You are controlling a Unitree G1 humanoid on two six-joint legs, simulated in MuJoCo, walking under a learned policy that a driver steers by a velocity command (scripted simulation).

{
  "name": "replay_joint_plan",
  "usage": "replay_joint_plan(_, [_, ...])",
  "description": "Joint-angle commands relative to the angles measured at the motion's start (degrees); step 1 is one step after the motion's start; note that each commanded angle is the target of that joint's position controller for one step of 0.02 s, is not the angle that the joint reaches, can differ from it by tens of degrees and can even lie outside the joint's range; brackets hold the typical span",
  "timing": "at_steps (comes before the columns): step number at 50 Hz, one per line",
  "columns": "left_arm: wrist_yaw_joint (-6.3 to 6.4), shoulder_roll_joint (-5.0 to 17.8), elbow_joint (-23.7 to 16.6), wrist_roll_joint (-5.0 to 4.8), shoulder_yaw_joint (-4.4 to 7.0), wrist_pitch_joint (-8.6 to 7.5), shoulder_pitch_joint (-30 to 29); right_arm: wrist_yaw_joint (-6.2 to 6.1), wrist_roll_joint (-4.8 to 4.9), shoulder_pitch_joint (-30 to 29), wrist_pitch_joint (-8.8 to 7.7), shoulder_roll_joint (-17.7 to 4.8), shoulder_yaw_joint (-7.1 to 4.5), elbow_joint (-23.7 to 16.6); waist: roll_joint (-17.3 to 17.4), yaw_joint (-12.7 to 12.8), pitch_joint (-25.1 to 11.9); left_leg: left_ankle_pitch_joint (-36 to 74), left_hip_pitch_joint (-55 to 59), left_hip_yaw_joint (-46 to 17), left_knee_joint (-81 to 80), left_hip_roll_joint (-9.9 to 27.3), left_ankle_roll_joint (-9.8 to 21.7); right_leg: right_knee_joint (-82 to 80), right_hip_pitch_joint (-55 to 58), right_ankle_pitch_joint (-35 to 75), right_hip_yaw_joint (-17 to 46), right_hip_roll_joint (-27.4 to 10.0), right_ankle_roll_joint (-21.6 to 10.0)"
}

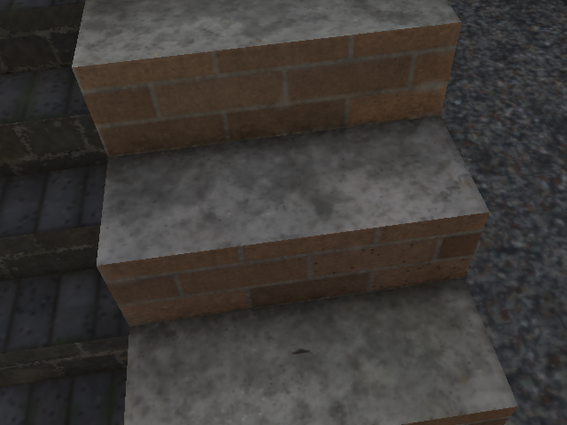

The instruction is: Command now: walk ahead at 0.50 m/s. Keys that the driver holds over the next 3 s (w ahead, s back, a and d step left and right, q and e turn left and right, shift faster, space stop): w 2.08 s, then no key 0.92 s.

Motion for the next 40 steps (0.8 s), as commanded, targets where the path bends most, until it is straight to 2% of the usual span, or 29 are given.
replay_joint_plan(1, [0.0, 6.6, -1.7, 0.03, 1.1, -0.43, 0.5, -0.07, 0.01, 1.1, -0.45, -3.8, -0.65, -1.9, -1.1, 0.2, -3.0, 19.8, -0.1, -5.3, 0.9, 9.2, 1.8, 2.0, 1.7, 22.6, 4.8, -7.4, -4.8])
replay_joint_plan(3, [0.39, 6.6, -1.9, 0.01, 0.98, -0.23, 0.0, -0.16, 0.01, 0.9, -0.72, -3.4, -0.53, -2.2, -1.2, 0.0, -2.4, 19.1, -0.1, -5.6, 0.8, 9.1, 1.9, 1.7, 1.3, 22.7, 4.6, -7.5, -4.4])
replay_joint_plan(4, [0.1, 6.8, -1.7, 0.0, 1.11, -0.37, 0.6, -0.08, 0.08, 1.2, -0.5, -3.9, -0.68, -2.0, -1.3, 0.2, -3.1, 19.8, -0.1, -5.4, 0.9, 9.2, 1.8, 2.0, 1.8, 22.9, 4.8, -7.4, -4.7])
replay_joint_plan(7, [0.33, 6.5, -1.9, 0.07, 0.97, -0.29, -0.1, -0.14, 0.02, 0.9, -0.62, -3.3, -0.52, -2.2, -1.1, 0.0, -2.2, 19.3, -0.2, -5.7, 0.9, 9.1, 1.8, 1.6, 1.2, 22.6, 4.6, -7.5, -4.5])
replay_joint_plan(8, [0.04, 6.7, -1.7, 0.02, 1.12, -0.41, 0.5, -0.06, 0.05, 1.1, -0.46, -3.8, -0.65, -2.0, -1.2, 0.2, -3.2, 19.7, -0.1, -5.4, 1.0, 9.2, 1.8, 2.0, 1.8, 22.6, 4.8, -7.4, -4.8])
replay_joint_plan(9, [0.31, 6.5, -2.0, 0.08, 0.96, -0.27, -0.3, -0.15, -0.05, 0.8, -0.6, -3.3, -0.53, -2.2, -1.2, -0.1, -2.0, 19.4, -0.4, -5.7, 0.8, 9.0, 1.8, 1.7, 1.2, 22.9, 4.6, -7.5, -4.4])
replay_joint_plan(10, [0.06, 6.7, -1.5, -0.08, 1.11, -0.46, 0.6, 0.01, 0.06, 1.3, -0.51, -3.8, -0.68, -2.0, -1.4, 0.0, -3.2, 19.7, 0.3, -5.7, 0.9, 9.3, 1.8, 2.0, 1.6, 22.3, 4.7, -7.3, -4.9])
replay_joint_plan(11, [-0.03, 6.7, -1.4, -0.03, 1.1, -0.54, 0.6, 0.03, 0.06, 1.3, -0.41, -3.8, -0.68, -2.0, -1.3, 0.0, -2.9, 19.8, 0.2, -5.7, 1.0, 9.2, 1.7, 2.0, 1.4, 22.2, 4.7, -7.2, -5.0])
replay_joint_plan(12, [0.23, 6.4, -1.9, 0.09, 0.98, -0.34, -0.3, -0.12, -0.03, 0.6, -0.56, -3.3, -0.51, -2.3, -1.0, 0.0, -2.0, 19.2, -0.3, -5.7, 0.9, 9.0, 1.8, 1.6, 1.0, 22.3, 4.6, -7.5, -4.5])
replay_joint_plan(15, [0.01, 6.7, -1.6, 0.01, 1.13, -0.41, 0.4, -0.05, 0.02, 1.0, -0.44, -3.9, -0.68, -2.0, -1.2, 0.2, -3.1, 19.7, -0.2, -5.4, 1.0, 9.1, 1.8, 2.0, 1.7, 22.6, 4.9, -7.4, -4.7])
replay_joint_plan(16, [0.31, 6.6, -1.9, 0.07, 0.98, -0.27, -0.4, -0.13, -0.03, 0.7, -0.59, -3.4, -0.56, -2.3, -1.3, -0.1, -2.1, 19.2, -0.4, -5.7, 0.9, 9.0, 1.8, 1.7, 1.2, 22.8, 4.7, -7.5, -4.4])
replay_joint_plan(17, [0.07, 6.8, -1.4, -0.09, 1.13, -0.46, 0.6, 0.02, 0.1, 1.3, -0.5, -3.9, -0.7, -2.0, -1.4, 0.0, -3.2, 19.5, 0.2, -5.7, 0.9, 9.2, 1.8, 2.1, 1.6, 22.2, 4.8, -7.3, -4.9])
replay_joint_plan(19, [0.24, 6.5, -1.9, 0.09, 0.99, -0.34, -0.3, -0.1, -0.02, 0.6, -0.55, -3.3, -0.52, -2.3, -1.0, 0.0, -2.0, 19.0, -0.4, -5.7, 0.9, 9.0, 1.8, 1.6, 1.0, 22.3, 4.7, -7.5, -4.5])
replay_joint_plan(22, [0.01, 6.7, -1.6, 0.01, 1.14, -0.41, 0.3, -0.04, 0.02, 0.9, -0.43, -3.9, -0.69, -2.1, -1.3, 0.2, -3.1, 19.6, -0.2, -5.5, 1.0, 9.1, 1.8, 2.0, 1.7, 22.6, 4.9, -7.4, -4.7])
replay_joint_plan(23, [0.31, 6.6, -1.9, 0.06, 0.99, -0.27, -0.4, -0.13, -0.03, 0.6, -0.58, -3.4, -0.57, -2.3, -1.3, -0.1, -2.1, 19.1, -0.4, -5.8, 0.9, 9.0, 1.8, 1.7, 1.2, 22.8, 4.7, -7.5, -4.4])
replay_joint_plan(24, [0.06, 6.8, -1.4, -0.09, 1.14, -0.46, 0.6, 0.03, 0.09, 1.2, -0.5, -3.9, -0.71, -2.0, -1.4, 0.0, -3.2, 19.4, 0.2, -5.7, 1.0, 9.2, 1.8, 2.0, 1.5, 22.2, 4.8, -7.3, -4.9])
replay_joint_plan(26, [0.24, 6.5, -1.9, 0.09, 0.99, -0.34, -0.4, -0.09, -0.03, 0.5, -0.54, -3.4, -0.53, -2.3, -1.0, 0.0, -2.1, 18.9, -0.4, -5.8, 0.9, 9.0, 1.8, 1.6, 1.0, 22.3, 4.7, -7.5, -4.5])
replay_joint_plan(28, [-0.07, 6.7, -1.6, 0.03, 1.14, -0.48, 0.3, -0.03, 0.02, 1.0, -0.33, -3.9, -0.7, -2.1, -1.3, 0.1, -3.1, 19.7, -0.4, -5.5, 1.0, 9.1, 1.7, 2.1, 1.8, 22.6, 4.9, -7.4, -4.8])
replay_joint_plan(29, [0.23, 6.5, -1.9, 0.07, 0.99, -0.3, -0.6, -0.11, -0.08, 0.5, -0.53, -3.4, -0.56, -2.4, -1.2, 0.0, -2.0, 19.0, -0.6, -5.8, 0.9, 9.0, 1.8, 1.7, 1.1, 22.6, 4.7, -7.5, -4.4])
replay_joint_plan(31, [0.08, 6.8, -1.6, -0.01, 1.14, -0.38, 0.5, -0.04, 0.1, 1.0, -0.48, -4.0, -0.71, -2.1, -1.3, 0.2, -3.3, 19.4, -0.1, -5.6, 1.0, 9.1, 1.8, 2.0, 1.8, 22.6, 4.9, -7.4, -4.6])
replay_joint_plan(34, [0.23, 6.5, -1.9, 0.11, 0.99, -0.35, -0.5, -0.1, -0.04, 0.4, -0.52, -3.4, -0.53, -2.4, -1.0, 0.0, -2.0, 18.9, -0.5, -5.8, 0.9, 9.0, 1.8, 1.6, 0.8, 22.2, 4.7, -7.4, -4.4])
replay_joint_plan(35, [-0.01, 6.7, -1.6, 0.04, 1.13, -0.45, 0.2, -0.04, 0.02, 0.8, -0.4, -3.9, -0.68, -2.1, -1.1, 0.2, -3.1, 19.4, -0.2, -5.6, 1.0, 9.1, 1.8, 2.0, 1.5, 22.3, 5.0, -7.4, -4.7])
replay_joint_plan(37, [0.21, 6.5, -1.9, 0.09, 1.0, -0.33, -0.6, -0.08, -0.07, 0.4, -0.53, -3.4, -0.56, -2.4, -1.1, 0.0, -2.0, 18.8, -0.5, -5.8, 0.9, 9.0, 1.8, 1.6, 0.9, 22.3, 4.7, -7.4, -4.4])
replay_joint_plan(39, [-0.07, 6.8, -1.5, 0.02, 1.15, -0.47, 0.2, -0.01, 0.05, 0.9, -0.32, -4.0, -0.73, -2.2, -1.3, 0.1, -3.1, 19.5, -0.4, -5.6, 1.0, 9.1, 1.7, 2.1, 1.7, 22.6, 5.0, -7.4, -4.7])
replay_joint_plan(40, [0.24, 6.6, -1.9, 0.07, 1.0, -0.3, -0.6, -0.09, -0.06, 0.4, -0.52, -3.4, -0.57, -2.4, -1.3, 0.0, -2.0, 18.8, -0.6, -5.8, 0.9, 9.0, 1.8, 1.8, 1.0, 22.5, 4.8, -7.4, -4.3])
